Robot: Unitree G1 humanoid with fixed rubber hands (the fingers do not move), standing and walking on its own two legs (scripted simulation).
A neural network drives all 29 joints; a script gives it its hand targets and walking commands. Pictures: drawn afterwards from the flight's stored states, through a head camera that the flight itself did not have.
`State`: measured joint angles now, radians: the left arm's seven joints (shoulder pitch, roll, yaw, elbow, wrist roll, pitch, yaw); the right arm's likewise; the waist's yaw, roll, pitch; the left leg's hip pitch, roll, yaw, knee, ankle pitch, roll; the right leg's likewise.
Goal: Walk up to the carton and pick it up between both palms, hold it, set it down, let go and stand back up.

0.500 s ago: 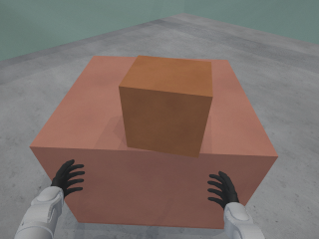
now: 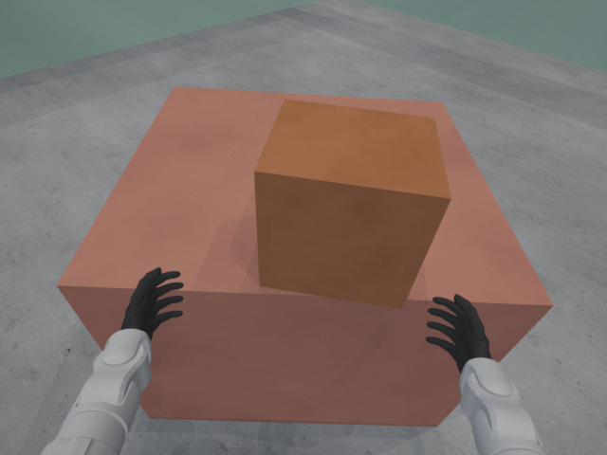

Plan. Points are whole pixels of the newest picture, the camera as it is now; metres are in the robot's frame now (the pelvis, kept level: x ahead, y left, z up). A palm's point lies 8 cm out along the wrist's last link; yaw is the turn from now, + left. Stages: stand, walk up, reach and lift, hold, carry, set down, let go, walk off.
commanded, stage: reach and lift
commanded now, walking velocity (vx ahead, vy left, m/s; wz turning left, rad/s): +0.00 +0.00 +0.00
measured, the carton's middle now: (343, 205) +0.51 -0.06 +0.05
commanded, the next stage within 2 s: none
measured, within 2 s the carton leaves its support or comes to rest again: neither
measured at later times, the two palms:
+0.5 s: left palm (145, 277) +0.35 +0.23 +0.05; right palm (488, 302) +0.31 -0.25 +0.05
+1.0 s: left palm (160, 210) +0.42 +0.21 +0.11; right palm (500, 239) +0.38 -0.26 +0.12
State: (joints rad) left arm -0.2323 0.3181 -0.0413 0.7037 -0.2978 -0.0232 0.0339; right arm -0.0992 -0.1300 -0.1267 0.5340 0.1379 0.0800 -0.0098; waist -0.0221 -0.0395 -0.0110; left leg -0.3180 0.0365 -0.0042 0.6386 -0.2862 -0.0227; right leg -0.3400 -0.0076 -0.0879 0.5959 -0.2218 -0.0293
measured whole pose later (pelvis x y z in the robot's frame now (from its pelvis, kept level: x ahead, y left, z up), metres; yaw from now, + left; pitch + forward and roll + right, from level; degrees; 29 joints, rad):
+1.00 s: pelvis +0.04 +0.01 +0.02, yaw -3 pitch +4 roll +0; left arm -0.45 0.35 0.05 0.41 -0.29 0.34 0.02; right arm -0.40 -0.37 -0.10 0.48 0.36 0.19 0.01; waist -0.02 -0.02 -0.03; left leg -0.25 0.04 0.06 0.41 -0.23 -0.01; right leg -0.29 0.00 -0.03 0.38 -0.15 -0.01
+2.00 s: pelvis +0.03 +0.00 +0.01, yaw -1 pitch +16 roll -1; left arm -1.24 0.51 -0.16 1.13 -0.43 0.34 0.01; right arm -1.14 -0.46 -0.04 1.06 0.38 0.30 0.00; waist -0.08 -0.01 -0.20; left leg -0.55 0.04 0.00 0.47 -0.19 -0.02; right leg -0.56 0.00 -0.08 0.39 -0.11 -0.02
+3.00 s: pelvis +0.02 -0.01 -0.01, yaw -1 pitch +27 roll +0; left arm -1.10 0.34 -0.18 1.36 -0.39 -0.19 0.02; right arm -1.00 -0.33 0.03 1.21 0.38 -0.13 -0.04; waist -0.07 -0.01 -0.29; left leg -0.87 0.05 0.00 0.64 -0.24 -0.04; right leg -0.89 0.00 -0.08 0.59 -0.17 -0.04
